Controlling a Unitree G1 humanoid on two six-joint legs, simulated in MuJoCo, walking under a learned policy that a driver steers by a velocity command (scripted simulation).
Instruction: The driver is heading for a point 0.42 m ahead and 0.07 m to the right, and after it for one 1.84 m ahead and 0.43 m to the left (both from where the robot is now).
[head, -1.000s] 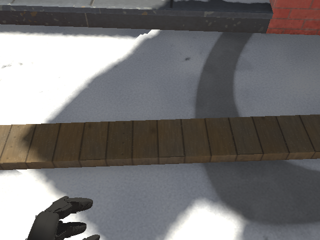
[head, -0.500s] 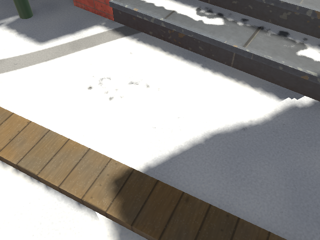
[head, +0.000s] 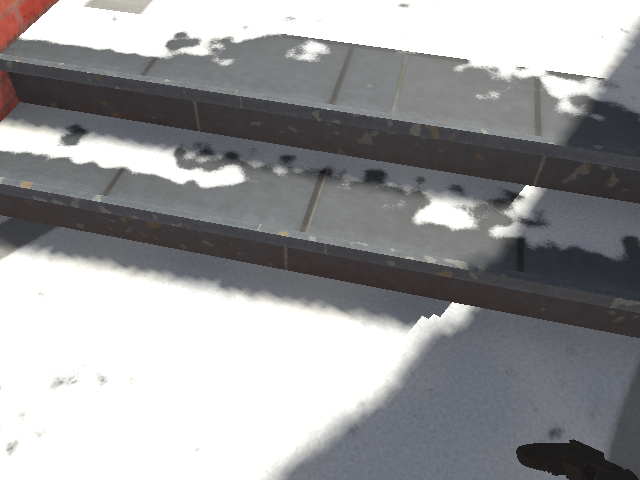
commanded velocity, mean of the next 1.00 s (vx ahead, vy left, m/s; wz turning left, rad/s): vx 0.45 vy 0.00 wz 0.13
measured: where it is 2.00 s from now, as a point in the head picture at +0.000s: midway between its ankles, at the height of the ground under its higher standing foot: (280, 385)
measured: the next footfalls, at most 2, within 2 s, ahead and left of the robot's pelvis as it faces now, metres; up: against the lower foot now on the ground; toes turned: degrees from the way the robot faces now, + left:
left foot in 0.30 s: +0.52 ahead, +0.15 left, -0.06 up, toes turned -17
right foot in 0.68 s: +0.70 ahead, -0.05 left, -0.06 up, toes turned +1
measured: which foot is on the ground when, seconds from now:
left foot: up 0.00-0.28, down 0.30-0.68, up 0.70-1.00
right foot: down 0.00-0.30, up 0.32-0.66, down 0.68-1.00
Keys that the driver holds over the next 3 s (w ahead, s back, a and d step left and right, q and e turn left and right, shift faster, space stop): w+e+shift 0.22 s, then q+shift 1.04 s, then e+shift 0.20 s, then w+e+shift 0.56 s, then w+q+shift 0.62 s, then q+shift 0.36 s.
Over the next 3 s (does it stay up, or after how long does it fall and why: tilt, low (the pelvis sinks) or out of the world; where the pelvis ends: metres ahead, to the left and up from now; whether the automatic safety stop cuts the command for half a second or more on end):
stays up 1.51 0.16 0.26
